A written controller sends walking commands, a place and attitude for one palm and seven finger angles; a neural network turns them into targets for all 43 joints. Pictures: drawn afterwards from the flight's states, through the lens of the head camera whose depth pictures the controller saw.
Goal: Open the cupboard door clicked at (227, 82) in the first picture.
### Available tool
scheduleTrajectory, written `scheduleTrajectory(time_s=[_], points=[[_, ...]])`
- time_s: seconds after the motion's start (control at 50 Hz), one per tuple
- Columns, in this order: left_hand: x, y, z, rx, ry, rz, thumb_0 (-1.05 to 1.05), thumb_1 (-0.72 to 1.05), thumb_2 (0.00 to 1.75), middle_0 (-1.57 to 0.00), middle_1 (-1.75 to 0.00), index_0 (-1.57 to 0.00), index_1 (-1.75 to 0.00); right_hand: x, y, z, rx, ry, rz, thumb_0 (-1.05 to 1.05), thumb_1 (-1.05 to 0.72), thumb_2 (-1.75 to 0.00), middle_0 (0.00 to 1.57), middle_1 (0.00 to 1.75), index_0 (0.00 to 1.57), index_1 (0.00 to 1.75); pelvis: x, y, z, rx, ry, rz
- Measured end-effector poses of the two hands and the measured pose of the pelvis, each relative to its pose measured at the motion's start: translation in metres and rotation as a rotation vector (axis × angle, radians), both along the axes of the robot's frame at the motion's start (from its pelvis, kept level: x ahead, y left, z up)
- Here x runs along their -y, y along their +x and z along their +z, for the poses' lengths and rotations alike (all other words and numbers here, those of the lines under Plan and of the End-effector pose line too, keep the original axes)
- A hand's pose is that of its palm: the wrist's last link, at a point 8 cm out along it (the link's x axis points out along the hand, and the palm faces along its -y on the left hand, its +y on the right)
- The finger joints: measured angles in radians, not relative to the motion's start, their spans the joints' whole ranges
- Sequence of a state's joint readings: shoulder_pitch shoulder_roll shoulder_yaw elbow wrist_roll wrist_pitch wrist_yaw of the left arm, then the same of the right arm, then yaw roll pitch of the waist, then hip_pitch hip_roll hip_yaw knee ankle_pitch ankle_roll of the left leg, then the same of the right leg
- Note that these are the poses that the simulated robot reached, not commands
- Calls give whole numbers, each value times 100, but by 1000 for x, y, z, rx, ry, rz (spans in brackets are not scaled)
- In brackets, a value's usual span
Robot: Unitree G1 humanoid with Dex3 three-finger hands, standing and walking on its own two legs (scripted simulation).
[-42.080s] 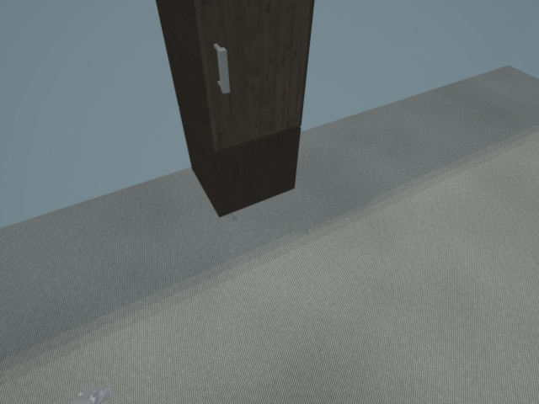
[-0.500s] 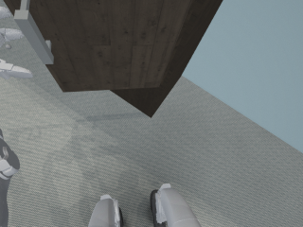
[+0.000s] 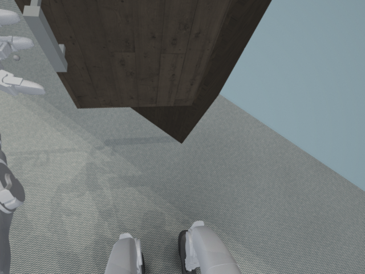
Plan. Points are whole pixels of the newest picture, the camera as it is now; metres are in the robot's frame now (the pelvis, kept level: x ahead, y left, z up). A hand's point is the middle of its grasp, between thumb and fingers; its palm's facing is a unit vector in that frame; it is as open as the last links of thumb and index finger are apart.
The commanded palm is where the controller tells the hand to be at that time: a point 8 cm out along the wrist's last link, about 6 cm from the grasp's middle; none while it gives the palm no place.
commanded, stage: move the hooked fingers beside the handle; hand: left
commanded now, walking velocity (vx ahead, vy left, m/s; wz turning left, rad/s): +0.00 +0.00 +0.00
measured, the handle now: (50, 34) +0.58 +0.21 +0.07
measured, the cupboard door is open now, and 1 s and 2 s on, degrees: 41 41 41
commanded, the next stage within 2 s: slide the fingers in behind the handle in 0.22 s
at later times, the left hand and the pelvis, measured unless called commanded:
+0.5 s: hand (27, 55) +0.53 +0.24 +0.07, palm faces +0.00 -1.00 -0.02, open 14.0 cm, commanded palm +0.51 +0.28 +0.07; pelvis +0.00 +0.00 +0.00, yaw +0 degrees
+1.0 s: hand (46, 56) +0.53 +0.21 +0.07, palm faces +0.00 -1.00 +0.00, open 14.0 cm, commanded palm +0.51 +0.25 +0.07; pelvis +0.00 +0.00 +0.00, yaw +1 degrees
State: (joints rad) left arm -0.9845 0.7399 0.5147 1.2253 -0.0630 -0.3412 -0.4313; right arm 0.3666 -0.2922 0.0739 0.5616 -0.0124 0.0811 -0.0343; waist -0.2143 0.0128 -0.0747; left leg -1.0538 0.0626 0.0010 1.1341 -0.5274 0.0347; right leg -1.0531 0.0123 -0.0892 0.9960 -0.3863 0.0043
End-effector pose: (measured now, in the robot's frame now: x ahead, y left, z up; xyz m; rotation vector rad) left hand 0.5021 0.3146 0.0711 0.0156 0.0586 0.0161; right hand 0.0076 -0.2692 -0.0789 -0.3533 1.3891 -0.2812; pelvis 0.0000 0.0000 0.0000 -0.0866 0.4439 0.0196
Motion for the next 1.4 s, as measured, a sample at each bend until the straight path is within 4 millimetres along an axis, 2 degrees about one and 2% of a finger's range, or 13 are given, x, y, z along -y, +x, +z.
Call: scheduleTrajectory(time_s=[0.16, 0.34, 0.62, 0.98, 1.28, 1.4], points=[[-7, 0, 10, 7, 9, -3, -1, -50, 30, -30, -120, -30, -120, -6, -18, -4, -47, 23, -20, 0, -90, -89, 20, 30, 20, 30, 2, -3, -1, -4, -1, 2], [9, 2, 8, 7, -14, -33, -1, -50, 30, -30, -120, -30, -120, -8, -28, -4, -62, 26, -29, 0, -90, -89, 20, 30, 20, 30, 1, -4, -1, -7, -1, 1], [20, 3, 4, 17, 7, -10, -1, -50, 30, -30, -120, -30, -120, -9, -23, -4, -48, 39, -28, 0, -90, -89, 20, 30, 20, 30, 0, -1, 0, -2, 4, -3], [47, 6, -1, 4, -14, -19, -1, -50, 30, -30, -120, -30, -120, -6, -7, -7, -23, 56, -17, 0, -90, -89, 20, 30, 20, 30, 3, 4, 3, 6, 10, 5], [51, 7, -2, 7, -12, -4, -1, -50, 30, -30, -120, -31, -122, -3, -10, -9, -32, 59, -17, 0, -90, -89, 20, 30, 20, 30, 6, 4, 1, 3, 12, 8], [64, 8, -4, 10, -17, -21, -1, -50, 30, -30, -120, -30, -121, -3, -12, -10, -40, 61, -14, 0, -90, -89, 20, 30, 20, 30, 6, 4, 1, 1, 12, 11]])
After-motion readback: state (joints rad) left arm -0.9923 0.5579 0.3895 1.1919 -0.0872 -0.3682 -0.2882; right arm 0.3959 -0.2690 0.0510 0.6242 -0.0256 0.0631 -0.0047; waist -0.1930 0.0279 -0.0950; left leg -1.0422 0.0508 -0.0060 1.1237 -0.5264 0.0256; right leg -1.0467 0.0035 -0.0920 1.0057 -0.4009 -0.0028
